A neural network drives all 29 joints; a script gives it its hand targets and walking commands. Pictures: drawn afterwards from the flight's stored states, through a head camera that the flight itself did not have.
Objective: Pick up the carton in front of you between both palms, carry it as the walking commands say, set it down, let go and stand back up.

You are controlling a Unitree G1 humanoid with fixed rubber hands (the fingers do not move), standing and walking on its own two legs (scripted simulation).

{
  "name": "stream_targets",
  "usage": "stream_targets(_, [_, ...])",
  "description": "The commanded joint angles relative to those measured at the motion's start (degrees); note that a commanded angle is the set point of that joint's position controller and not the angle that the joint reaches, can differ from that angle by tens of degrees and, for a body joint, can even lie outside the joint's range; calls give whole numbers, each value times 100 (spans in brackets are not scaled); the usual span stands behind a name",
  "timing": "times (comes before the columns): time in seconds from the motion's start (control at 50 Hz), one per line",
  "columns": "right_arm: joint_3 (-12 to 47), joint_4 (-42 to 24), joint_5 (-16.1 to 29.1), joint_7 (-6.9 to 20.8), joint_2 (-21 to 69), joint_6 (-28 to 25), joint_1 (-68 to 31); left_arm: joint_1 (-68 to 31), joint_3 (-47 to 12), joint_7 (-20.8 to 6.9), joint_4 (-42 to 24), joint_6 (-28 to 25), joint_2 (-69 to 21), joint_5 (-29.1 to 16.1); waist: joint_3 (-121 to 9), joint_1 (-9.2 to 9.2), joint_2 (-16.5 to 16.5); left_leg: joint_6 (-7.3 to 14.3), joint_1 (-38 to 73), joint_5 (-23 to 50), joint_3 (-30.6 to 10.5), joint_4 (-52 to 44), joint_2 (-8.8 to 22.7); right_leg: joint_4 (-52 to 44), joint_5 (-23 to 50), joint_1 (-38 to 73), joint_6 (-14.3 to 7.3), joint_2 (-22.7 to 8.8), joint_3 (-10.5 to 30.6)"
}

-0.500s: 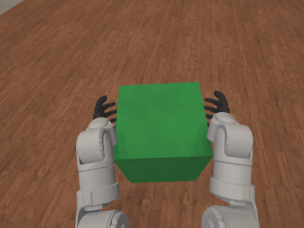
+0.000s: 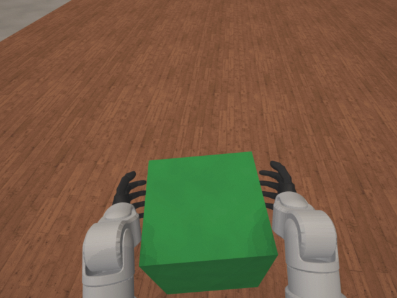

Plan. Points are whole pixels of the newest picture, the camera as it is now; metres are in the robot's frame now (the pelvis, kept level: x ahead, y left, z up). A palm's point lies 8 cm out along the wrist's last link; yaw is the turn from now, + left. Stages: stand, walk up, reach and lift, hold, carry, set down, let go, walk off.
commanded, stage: carry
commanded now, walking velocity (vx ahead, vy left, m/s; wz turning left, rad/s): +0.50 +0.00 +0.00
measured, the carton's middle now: (206, 227) +0.28 +0.00 -0.01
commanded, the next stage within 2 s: none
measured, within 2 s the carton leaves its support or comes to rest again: neither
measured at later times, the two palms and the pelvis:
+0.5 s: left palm (160, 113) +0.58 +0.12 +0.07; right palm (259, 105) +0.61 -0.16 +0.08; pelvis +0.33 -0.04 -0.01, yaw +4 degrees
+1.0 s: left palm (148, 54) +0.89 +0.19 +0.10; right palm (227, 51) +0.90 -0.10 +0.11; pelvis +0.64 +0.04 +0.00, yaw +0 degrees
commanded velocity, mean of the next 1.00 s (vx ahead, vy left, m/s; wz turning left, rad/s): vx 0.50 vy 0.00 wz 0.00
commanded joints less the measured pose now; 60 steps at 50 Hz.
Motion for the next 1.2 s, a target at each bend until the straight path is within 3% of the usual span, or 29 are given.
stream_targets(0.0, [3015,-803,2120,1627,6088,-289,-1917,-2542,-3509,-1391,-527,-231,-5920,-2071,-1522,63,617,210,2467,412,-1527,-1801,1434,-779,1035,-1802,-75,-409,-46])
stream_targets(0.06, [3161,-722,2097,1668,5967,-308,-2001,-2424,-3449,-1345,-551,-243,-5806,-1984,-1129,100,1132,136,2528,408,-1108,-1968,1211,-1542,1545,-2007,-44,-306,-253])
stream_targets(0.08, [3113,-826,2114,1617,5843,-314,-2012,-2561,-3506,-1360,-788,-252,-5752,-2094,-1095,55,777,342,2531,282,-1379,-1940,1362,-1779,1743,-2125,-17,-358,-260])
stream_targets(0.12, [3064,-837,2118,1588,5684,-249,-1964,-2356,-3478,-1327,-474,-175,-5627,-2140,-802,30,967,294,2451,599,-944,-2038,1229,-2425,2089,-2080,60,-339,-426])
stream_targets(0.18, [3227,-966,2095,1518,5561,-121,-1935,-2321,-3379,-1344,-583,-60,-5489,-2105,-539,-14,400,244,2198,871,-713,-2072,1162,-3065,2580,-1548,50,-155,-828])
stream_targets(0.22, [2911,-595,1895,1466,5328,-45,-1641,-2491,-3431,-1340,-653,19,-5324,-2189,-292,21,1156,60,2488,1516,-429,-1857,1070,-3405,2698,-1656,-49,-177,-846])
stream_targets(0.3, [3054,-670,1952,1439,5308,24,-1968,-2167,-3091,-1361,-105,78,-5093,-2042,-806,158,438,-199,2209,2489,-121,-285,907,-3803,1835,66,-192,196,-1130])
stream_targets(0.32, [2899,-418,1916,1448,5176,40,-1831,-2050,-3198,-1365,30,117,-4971,-2000,-1143,270,562,-424,1516,2667,-85,873,688,-3769,1739,1293,-346,50,-884])
stream_targets(0.34, [2794,-210,1876,1446,5223,77,-1731,-2180,-3013,-1357,78,70,-4924,-1980,-1831,341,-836,-635,143,1050,-11,2757,151,-4058,1166,2604,-792,-1292,1165])
stream_targets(0.36, [3171,-818,2119,1483,5524,-16,-1984,-1973,-3050,-1378,48,-42,-5216,-2023,-2140,249,-2218,-721,-1224,-1450,-662,4035,-534,-4517,2819,3562,-1278,-2101,3069])
stream_targets(0.4, [3177,-566,2070,1531,5958,-134,-2047,-2356,-3295,-1493,-116,-223,-5821,-2154,-2070,256,-936,-517,-2248,-1785,-1221,4797,68,-4517,3380,3643,-1434,-2026,2308])
stream_targets(0.42, [3300,-523,2183,1570,6298,-222,-2161,-2438,-3328,-1488,-342,-327,-5972,-2202,-2003,281,-296,-463,-1737,-1448,-1413,4306,304,-4285,4104,3055,-907,-1706,1695])
stream_targets(0.46, [3333,-795,2168,1583,6640,-495,-2153,-2654,-3273,-1491,-680,-495,-6329,-2216,-2085,283,-562,-415,-1341,-915,-1296,3467,349,-4795,2722,2452,-603,-1561,1011])
stream_targets(0.52, [3334,-953,2141,1506,6740,-599,-1822,-2672,-3386,-1529,-1192,-624,-6411,-2409,-1958,295,-414,-411,-1301,-709,-1108,2881,377,-5087,2047,2258,-833,-1552,856])
stream_targets(0.6, [3303,-747,1788,1406,6384,-628,-1283,-2032,-3359,-1563,-718,-571,-5949,-2218,-1406,241,-592,-530,-1359,238,-592,1421,327,-5357,2507,2140,-738,-1120,-189])
stream_targets(0.66, [3456,-1432,2000,1390,6379,-605,-1619,-2030,-3550,-1496,-1228,-561,-5603,-2279,-1363,269,-908,-548,-1021,496,-341,434,58,-5207,2882,2330,-614,-984,-250])
stream_targets(0.72, [3404,-1345,2123,1367,5778,-388,-1363,-1893,-3442,-1377,-1353,-396,-5139,-2266,-1009,315,-893,-507,-781,793,-99,-219,24,-4903,3687,2524,-657,-1193,-435])
stream_targets(0.78, [3087,-947,1975,1374,5080,-124,-1056,-1782,-3366,-1265,-981,-142,-4636,-1952,-1229,128,-460,-308,1094,516,226,-299,-255,-3480,3553,1562,-330,-701,-1002])
stream_targets(0.8, [3118,-1080,1979,1356,4866,-64,-1385,-1789,-3098,-1232,-683,-29,-4358,-1830,-1224,9,-337,-203,1971,-18,-401,-546,178,-2490,2899,649,-142,-457,-1111])
stream_targets(0.82, [2889,-380,1888,1352,4591,58,-1045,-2050,-3200,-1157,-991,54,-4180,-1913,-1428,33,1333,332,3022,-805,-2753,-1142,1577,-866,1410,-906,131,94,-1022])
stream_targets(0.84, [2868,-650,1967,1358,4620,36,-1121,-2043,-3397,-1160,-990,119,-4267,-2062,-1502,8,1953,874,3566,-147,-4179,-1557,2165,295,-320,-2042,114,472,-465])
stream_targets(0.88, [2849,-731,1938,1399,4771,53,-1389,-2532,-3582,-1232,-891,159,-4755,-2163,-1195,4,1289,679,2869,-71,-3506,-1639,2182,825,-214,-2367,-106,-216,254])
stream_targets(0.9, [3116,-896,2039,1435,5358,-26,-1759,-2506,-3564,-1331,-962,79,-4976,-2207,-1368,33,447,546,2690,280,-3040,-1632,1886,609,166,-2121,-151,-249,92])
stream_targets(0.92, [2961,-775,2075,1502,5420,-24,-1792,-2651,-3545,-1334,-747,55,-5202,-2174,-1175,57,385,49,1996,-341,-2311,-1828,1688,140,607,-1613,-177,-561,182])
stream_targets(1.0, [3110,-1304,2299,1660,5922,-277,-2388,-2314,-3635,-1351,-406,-176,-6018,-2111,-1441,33,955,191,2396,-96,-1445,-2093,1435,-650,1375,-1848,-130,-547,-84])
stream_targets(1.02, [3240,-1420,2379,1646,6092,-335,-2396,-2555,-3652,-1362,-799,-269,-6034,-2252,-1374,13,650,339,2703,-71,-1672,-2191,1551,-977,1362,-2072,-54,-495,-113])
stream_targets(1.06, [3024,-966,2272,1630,5826,-261,-1826,-2169,-3581,-1282,-660,-286,-5788,-2106,-1327,62,822,78,2981,744,-1297,-2038,1242,-1193,1805,-2159,-57,-369,-266])
stream_targets(1.1, [3257,-1655,2353,1605,5932,-342,-2152,-2260,-3582,-1251,-848,-290,-5940,-2222,-1378,39,439,327,3132,1094,-1260,-1977,1484,-1750,1894,-2328,-16,-436,-195])
stream_targets(1.18, [2995,-1230,2113,1565,5424,-168,-1596,-2079,-3619,-1153,-874,-174,-5502,-2055,-888,94,848,131,3247,2201,-586,-1952,1060,-2456,2457,-2298,-2,-221,-542])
